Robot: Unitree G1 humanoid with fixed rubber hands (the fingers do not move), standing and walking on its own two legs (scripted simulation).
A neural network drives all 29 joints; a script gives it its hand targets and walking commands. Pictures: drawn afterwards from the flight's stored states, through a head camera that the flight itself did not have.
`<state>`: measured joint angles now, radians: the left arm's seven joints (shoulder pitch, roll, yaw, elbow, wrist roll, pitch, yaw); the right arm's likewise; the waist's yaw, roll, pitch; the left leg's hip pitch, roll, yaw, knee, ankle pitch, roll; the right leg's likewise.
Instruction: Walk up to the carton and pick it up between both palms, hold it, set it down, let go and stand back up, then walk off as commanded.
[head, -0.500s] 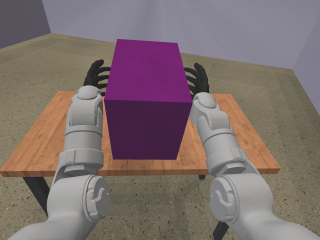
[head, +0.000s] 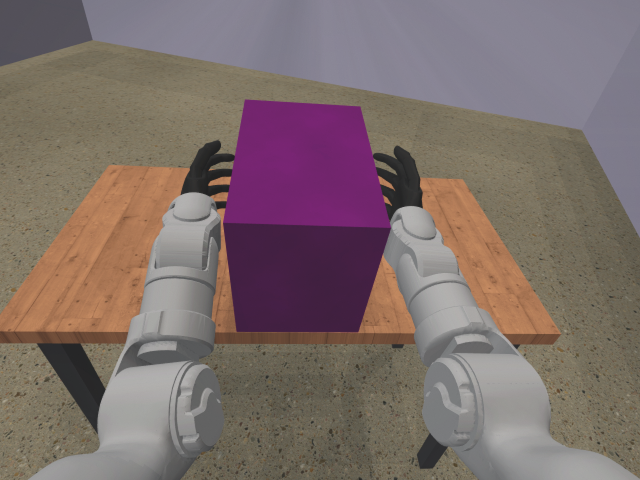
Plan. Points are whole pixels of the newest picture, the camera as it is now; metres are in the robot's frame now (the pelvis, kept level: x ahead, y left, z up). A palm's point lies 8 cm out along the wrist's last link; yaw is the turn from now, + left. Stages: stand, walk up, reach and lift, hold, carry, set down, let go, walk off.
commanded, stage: set down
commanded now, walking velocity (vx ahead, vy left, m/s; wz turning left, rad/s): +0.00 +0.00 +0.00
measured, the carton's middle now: (300, 214) +0.44 +0.02 +0.15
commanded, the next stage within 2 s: none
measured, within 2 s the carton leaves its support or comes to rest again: neither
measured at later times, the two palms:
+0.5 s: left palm (209, 212) +0.42 +0.14 +0.17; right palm (403, 213) +0.42 -0.12 +0.18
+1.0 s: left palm (219, 221) +0.43 +0.13 +0.14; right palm (404, 218) +0.43 -0.13 +0.16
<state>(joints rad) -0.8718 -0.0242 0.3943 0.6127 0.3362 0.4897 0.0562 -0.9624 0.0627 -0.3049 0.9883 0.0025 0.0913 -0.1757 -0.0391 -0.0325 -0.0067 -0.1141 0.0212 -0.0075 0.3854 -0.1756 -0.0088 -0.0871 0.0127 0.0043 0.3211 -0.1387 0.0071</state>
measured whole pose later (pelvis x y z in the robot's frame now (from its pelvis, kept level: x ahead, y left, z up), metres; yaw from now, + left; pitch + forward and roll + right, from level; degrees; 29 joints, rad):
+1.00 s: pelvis +0.02 +0.00 +0.00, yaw +0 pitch -3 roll -1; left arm -0.86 -0.08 0.52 0.78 0.35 0.27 0.08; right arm -0.96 0.08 -0.51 1.05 -0.23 0.00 -0.08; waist -0.04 -0.04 0.02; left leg -0.11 0.02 -0.01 0.37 -0.19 -0.01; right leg -0.10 0.01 0.00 0.32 -0.17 0.01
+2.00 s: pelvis +0.04 -0.01 +0.00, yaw +0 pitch +0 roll -1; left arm -0.85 -0.13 0.62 0.78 0.45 0.18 0.06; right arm -0.96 0.15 -0.70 0.97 -0.45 -0.02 -0.01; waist -0.04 -0.04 0.05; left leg -0.15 0.02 -0.01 0.36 -0.21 -0.02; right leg -0.14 0.01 0.00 0.32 -0.18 0.01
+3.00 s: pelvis +0.04 -0.01 +0.00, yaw +0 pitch +2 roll -1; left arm -0.83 -0.15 0.70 0.79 0.50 0.09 0.03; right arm -0.92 0.20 -0.73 0.89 -0.51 -0.05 0.02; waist -0.04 -0.04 0.04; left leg -0.18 0.02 -0.01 0.36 -0.21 -0.01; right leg -0.17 0.01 0.00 0.32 -0.18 0.01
